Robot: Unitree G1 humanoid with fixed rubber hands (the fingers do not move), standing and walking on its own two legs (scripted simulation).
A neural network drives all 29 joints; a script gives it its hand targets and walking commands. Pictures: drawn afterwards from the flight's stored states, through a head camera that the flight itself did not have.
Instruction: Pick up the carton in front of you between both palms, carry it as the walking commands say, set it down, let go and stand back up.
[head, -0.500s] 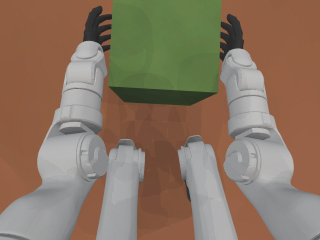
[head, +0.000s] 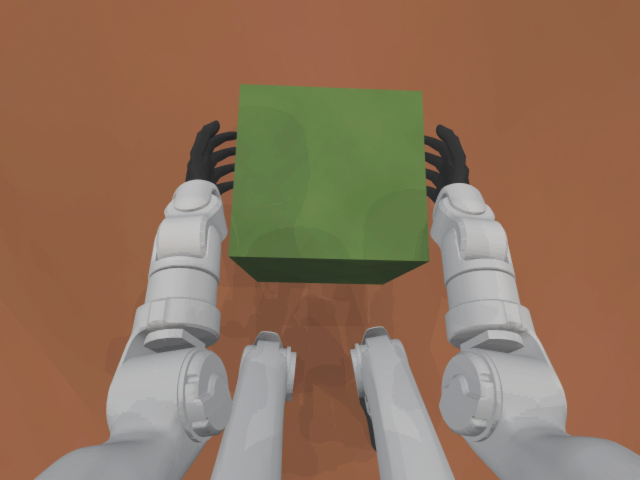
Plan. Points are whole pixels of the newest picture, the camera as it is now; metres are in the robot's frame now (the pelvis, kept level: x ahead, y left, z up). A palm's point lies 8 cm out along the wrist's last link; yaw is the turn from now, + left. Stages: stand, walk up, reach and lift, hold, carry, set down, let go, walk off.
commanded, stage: reach and lift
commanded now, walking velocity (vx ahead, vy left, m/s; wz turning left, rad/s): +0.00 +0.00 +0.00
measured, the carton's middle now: (325, 203) +0.46 -0.01 -0.12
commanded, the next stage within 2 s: hold in 1.94 s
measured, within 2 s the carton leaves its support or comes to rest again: neither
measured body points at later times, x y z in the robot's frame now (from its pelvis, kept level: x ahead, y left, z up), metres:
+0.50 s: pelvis +0.05 +0.00 +0.14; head +0.15 +0.00 +0.58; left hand +0.42 +0.15 +0.10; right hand +0.41 -0.16 +0.10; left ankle +0.09 +0.13 -0.52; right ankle +0.09 -0.14 -0.52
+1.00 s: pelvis +0.08 -0.01 +0.21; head +0.04 -0.01 +0.66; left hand +0.37 +0.15 +0.23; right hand +0.38 -0.16 +0.23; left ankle +0.09 +0.13 -0.52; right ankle +0.09 -0.14 -0.52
